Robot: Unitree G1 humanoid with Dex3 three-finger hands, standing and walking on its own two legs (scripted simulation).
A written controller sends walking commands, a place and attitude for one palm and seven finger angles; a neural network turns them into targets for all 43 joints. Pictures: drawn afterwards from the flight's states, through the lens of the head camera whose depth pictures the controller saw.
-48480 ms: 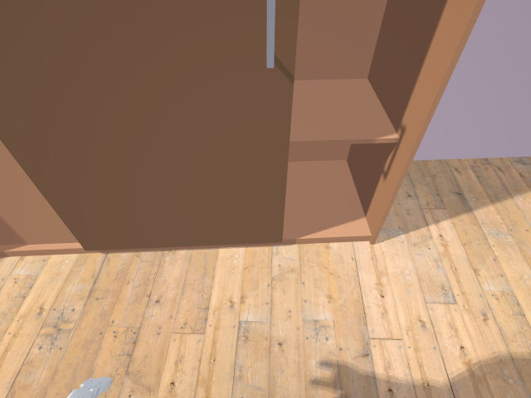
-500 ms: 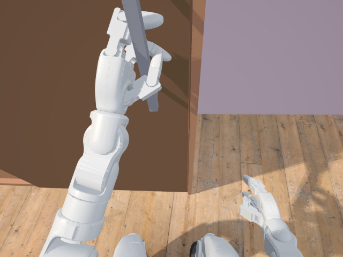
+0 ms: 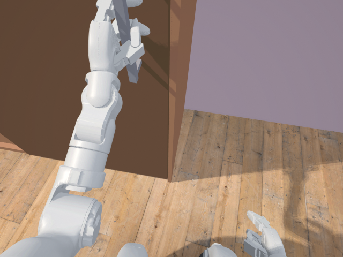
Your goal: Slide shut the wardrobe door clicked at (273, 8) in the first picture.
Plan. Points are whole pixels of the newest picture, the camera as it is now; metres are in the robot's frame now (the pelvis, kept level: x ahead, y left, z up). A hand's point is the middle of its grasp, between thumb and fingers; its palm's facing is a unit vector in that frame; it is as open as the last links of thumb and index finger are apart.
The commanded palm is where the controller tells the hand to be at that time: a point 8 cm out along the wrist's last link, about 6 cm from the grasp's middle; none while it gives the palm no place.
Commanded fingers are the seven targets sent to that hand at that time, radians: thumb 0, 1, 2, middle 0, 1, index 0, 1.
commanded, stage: step sideways, sliding the door along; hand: left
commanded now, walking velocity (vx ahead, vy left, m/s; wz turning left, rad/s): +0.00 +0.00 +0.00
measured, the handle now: (128, 23) +0.46 +0.18 +0.24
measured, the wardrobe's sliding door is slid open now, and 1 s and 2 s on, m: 0.00 0.00 0.01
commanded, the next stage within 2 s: none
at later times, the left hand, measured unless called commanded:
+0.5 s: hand (145, 42) +0.43 +0.14 +0.23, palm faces +0.45 -0.89 -0.04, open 6.2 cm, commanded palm +0.39 +0.08 +0.24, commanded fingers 0.00 0.90 0.90 -0.45 -1.40 -0.45 -1.40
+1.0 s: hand (146, 45) +0.43 +0.14 +0.23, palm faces +0.44 -0.89 -0.04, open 6.8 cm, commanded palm +0.39 +0.05 +0.23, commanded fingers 0.00 0.90 0.90 -0.45 -1.40 -0.45 -1.40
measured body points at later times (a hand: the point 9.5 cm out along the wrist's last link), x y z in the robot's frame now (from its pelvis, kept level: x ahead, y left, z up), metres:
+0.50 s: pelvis +0.03 -0.09 +0.00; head +0.12 -0.10 +0.44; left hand +0.40 +0.18 +0.23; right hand +0.27 -0.28 -0.11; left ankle +0.00 +0.10 -0.73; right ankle +0.03 -0.19 -0.73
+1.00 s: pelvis +0.09 -0.07 +0.00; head +0.20 -0.07 +0.43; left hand +0.40 +0.18 +0.23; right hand +0.36 -0.18 -0.12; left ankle +0.00 +0.08 -0.72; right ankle +0.06 -0.19 -0.73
